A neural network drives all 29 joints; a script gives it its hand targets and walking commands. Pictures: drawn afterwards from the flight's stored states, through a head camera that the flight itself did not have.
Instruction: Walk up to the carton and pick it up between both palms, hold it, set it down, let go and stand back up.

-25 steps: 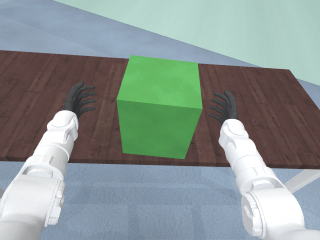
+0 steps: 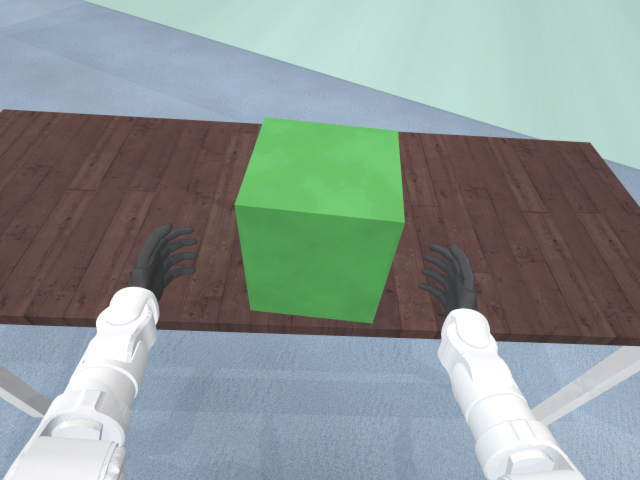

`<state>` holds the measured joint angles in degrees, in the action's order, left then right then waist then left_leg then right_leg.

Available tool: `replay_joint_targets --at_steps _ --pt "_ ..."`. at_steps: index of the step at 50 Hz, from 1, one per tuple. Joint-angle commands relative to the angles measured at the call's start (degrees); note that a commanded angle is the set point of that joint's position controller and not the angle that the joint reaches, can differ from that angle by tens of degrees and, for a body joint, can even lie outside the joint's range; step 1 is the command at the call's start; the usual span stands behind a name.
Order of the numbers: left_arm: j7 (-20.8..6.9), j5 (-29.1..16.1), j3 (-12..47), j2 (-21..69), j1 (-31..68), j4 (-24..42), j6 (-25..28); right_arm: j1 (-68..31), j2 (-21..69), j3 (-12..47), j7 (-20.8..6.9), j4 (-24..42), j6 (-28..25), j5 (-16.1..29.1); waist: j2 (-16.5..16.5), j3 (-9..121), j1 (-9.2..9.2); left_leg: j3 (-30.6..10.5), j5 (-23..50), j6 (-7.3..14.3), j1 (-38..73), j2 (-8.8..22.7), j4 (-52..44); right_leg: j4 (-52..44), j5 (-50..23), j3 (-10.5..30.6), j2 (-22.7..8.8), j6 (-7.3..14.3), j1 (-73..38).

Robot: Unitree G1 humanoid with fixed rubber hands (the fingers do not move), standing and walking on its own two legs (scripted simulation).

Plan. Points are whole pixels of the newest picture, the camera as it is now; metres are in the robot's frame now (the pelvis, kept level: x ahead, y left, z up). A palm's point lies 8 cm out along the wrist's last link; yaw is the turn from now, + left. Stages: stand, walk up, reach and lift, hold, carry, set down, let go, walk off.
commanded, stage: set down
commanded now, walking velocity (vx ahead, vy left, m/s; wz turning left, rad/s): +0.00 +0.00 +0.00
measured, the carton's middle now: (320, 224) +0.49 +0.00 +0.01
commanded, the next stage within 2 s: let go in 1.68 s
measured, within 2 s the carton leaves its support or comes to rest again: neither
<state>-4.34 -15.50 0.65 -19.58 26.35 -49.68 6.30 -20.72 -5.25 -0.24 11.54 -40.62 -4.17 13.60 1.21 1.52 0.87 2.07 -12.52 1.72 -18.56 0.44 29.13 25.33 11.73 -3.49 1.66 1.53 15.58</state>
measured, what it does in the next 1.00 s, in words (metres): stands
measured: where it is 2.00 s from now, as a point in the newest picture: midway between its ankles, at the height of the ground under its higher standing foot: outside the picture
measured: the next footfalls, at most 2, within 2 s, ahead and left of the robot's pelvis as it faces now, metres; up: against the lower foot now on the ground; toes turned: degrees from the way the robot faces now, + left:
none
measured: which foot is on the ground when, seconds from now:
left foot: down 0.00-1.00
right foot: down 0.00-1.00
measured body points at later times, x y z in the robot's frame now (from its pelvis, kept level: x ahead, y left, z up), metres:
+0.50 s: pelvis +0.02 -0.01 +0.00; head +0.02 +0.01 +0.45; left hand +0.29 +0.24 +0.00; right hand +0.28 -0.18 -0.01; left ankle +0.03 +0.10 -0.74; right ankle +0.02 -0.10 -0.74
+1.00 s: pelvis +0.03 -0.01 +0.00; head +0.02 +0.00 +0.45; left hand +0.24 +0.23 -0.04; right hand +0.25 -0.20 -0.05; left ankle +0.03 +0.10 -0.74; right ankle +0.02 -0.10 -0.74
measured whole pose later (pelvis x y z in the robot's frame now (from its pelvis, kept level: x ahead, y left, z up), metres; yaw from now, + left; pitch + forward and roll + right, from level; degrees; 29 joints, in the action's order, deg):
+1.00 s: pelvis +0.03 -0.01 +0.00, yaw +0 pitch -4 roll -1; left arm -4.7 -10.9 2.4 -18.1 -6.1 -34.1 8.3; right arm 5.6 -4.5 -0.1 6.1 -37.5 -13.2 6.3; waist 0.8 -2.9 -1.5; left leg 1.8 -14.2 0.5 -6.7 0.5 25.3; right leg 22.6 14.0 -2.6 2.3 2.4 4.3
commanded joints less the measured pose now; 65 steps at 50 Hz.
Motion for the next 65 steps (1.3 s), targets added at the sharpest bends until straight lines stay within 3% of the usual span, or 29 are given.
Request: replay_joint_targets --at_steps 1,11,20,30,42,52,65 --pt "-0.4 0.0 -3.3 -10.0 16.2 15.6 3.0 -15.1 -4.8 -0.6 0.4 16.4 -3.3 -0.8 -5.3 21.8 -0.42 -1.9 15.1 -3.8 12.0 0.2 -3.5 -3.4 -8.3 3.0 -0.7 -0.2 -8.2" --pt "-1.9 0.8 -3.7 -9.8 2.1 23.5 4.7 -1.2 -1.4 0.5 1.0 21.1 -5.6 -2.3 -6.4 15.4 -0.59 -2.2 16.8 -4.0 12.9 0.4 -3.8 -4.6 -10.5 4.7 -2.1 0.2 -10.6" --pt "-3.0 1.2 -3.8 -9.6 -8.4 24.4 8.0 7.2 0.4 1.4 0.9 20.9 -10.7 -4.0 -5.0 9.7 -1.68 -2.4 15.6 -3.7 12.7 0.7 -3.8 -5.1 -8.9 5.2 -2.6 0.4 -10.2" --pt "-2.2 0.6 -1.9 -9.8 -13.3 23.6 10.9 10.9 -0.2 0.5 -1.5 17.6 -14.1 -5.2 -6.3 8.1 -1.74 -2.7 13.1 -4.1 11.7 1.0 -4.0 -5.0 -4.3 5.3 -2.4 1.0 -8.8" --pt "-0.7 3.5 -1.3 -7.6 -21.6 23.0 6.2 16.3 -3.1 -0.9 -4.5 12.1 -11.8 -6.6 -6.2 5.5 -1.79 -2.5 15.8 -4.4 14.9 1.2 -6.1 -6.5 -5.2 4.6 -1.7 1.0 -9.6" --pt "0.3 5.7 -2.0 -6.1 -26.4 24.4 2.3 20.4 -4.5 -0.8 -6.2 12.8 -10.6 -8.2 -3.4 2.0 -2.29 -1.2 16.6 -3.7 16.7 0.6 -7.4 -7.9 -7.8 4.6 -2.0 0.2 -10.0" --pt "1.5 10.3 -3.5 -3.9 -30.1 25.3 -3.7 24.5 -5.9 -0.8 -8.0 10.2 -9.2 -10.3 -3.4 -0.3 -2.16 0.2 15.6 -3.3 18.4 0.2 -8.3 -8.8 -9.2 4.2 -2.4 -0.4 -8.8"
